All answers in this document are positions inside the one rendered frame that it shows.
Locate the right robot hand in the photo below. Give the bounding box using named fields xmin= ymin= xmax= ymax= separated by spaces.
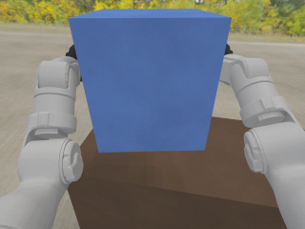
xmin=224 ymin=44 xmax=233 ymax=55

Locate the robot right forearm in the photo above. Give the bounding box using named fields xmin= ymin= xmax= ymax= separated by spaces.
xmin=219 ymin=53 xmax=305 ymax=135

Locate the robot left upper arm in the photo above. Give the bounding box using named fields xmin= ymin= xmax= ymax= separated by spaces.
xmin=0 ymin=138 xmax=84 ymax=229

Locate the carton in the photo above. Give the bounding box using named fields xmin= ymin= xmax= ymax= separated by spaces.
xmin=68 ymin=9 xmax=232 ymax=153

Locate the pedestal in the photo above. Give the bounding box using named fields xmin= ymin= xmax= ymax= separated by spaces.
xmin=67 ymin=116 xmax=305 ymax=229

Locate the robot right upper arm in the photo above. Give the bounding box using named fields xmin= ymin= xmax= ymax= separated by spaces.
xmin=243 ymin=121 xmax=305 ymax=229

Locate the robot left forearm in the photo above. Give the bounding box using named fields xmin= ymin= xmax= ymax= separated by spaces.
xmin=17 ymin=56 xmax=81 ymax=181

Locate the left robot hand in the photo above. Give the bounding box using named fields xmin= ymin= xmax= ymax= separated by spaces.
xmin=66 ymin=44 xmax=82 ymax=82

